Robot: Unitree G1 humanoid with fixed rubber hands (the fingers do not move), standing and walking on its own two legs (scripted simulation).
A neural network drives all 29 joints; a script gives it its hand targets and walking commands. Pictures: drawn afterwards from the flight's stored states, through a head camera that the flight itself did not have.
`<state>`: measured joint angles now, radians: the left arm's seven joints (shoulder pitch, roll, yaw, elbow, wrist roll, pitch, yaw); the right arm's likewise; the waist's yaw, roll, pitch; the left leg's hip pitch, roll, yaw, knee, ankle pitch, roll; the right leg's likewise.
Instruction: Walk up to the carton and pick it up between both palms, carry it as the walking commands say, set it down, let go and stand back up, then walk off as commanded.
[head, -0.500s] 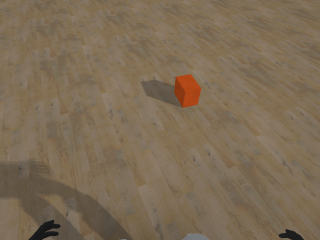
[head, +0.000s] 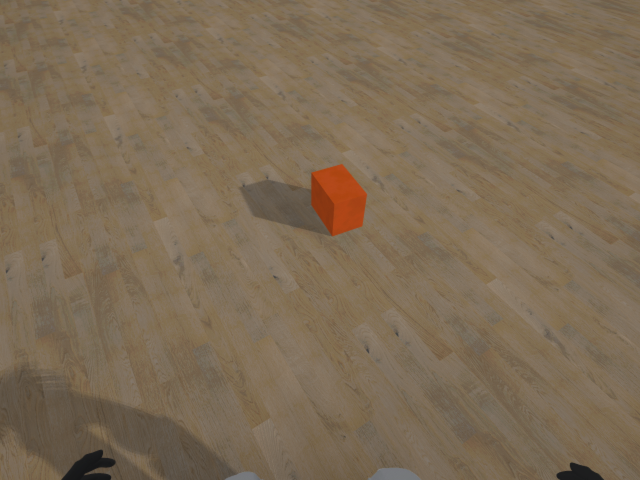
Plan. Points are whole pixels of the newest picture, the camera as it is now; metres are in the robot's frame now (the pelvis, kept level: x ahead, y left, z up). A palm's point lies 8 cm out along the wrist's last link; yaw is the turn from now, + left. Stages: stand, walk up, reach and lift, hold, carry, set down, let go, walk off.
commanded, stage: walk up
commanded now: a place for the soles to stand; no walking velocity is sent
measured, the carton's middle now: (337, 199) +1.29 -0.07 -0.64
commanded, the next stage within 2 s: none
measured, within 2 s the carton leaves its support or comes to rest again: neither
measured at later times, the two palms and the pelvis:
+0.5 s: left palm (105, 393) +0.25 +0.32 -0.07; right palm (589, 445) +0.18 -0.34 -0.07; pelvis +0.13 +0.00 +0.00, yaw -5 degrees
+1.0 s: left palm (139, 317) +0.37 +0.31 -0.08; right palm (557, 372) +0.28 -0.34 -0.08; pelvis +0.25 +0.00 -0.01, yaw -8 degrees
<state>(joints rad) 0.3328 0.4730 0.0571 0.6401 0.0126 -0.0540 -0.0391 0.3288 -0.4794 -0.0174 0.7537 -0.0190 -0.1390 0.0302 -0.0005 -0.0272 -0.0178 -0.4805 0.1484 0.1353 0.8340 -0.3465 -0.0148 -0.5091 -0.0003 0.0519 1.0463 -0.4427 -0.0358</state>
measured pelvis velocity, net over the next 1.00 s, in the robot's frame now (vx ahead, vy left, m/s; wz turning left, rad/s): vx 0.25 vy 0.00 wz -0.14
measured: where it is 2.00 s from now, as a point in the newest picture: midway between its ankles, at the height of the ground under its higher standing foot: (332, 391)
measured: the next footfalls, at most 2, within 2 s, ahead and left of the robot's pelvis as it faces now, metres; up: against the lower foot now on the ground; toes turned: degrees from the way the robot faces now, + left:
right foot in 0.16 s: +0.15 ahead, -0.15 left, +0.00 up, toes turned -2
left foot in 0.38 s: +0.21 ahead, +0.14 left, +0.00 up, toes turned +6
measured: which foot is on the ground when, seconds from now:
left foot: down 0.00-0.16, up 0.18-0.36, down 0.38-0.66, up 0.68-0.88, down 0.90-1.00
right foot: up 0.00-0.14, down 0.16-0.40, up 0.42-0.62, down 0.64-0.92, up 0.94-1.00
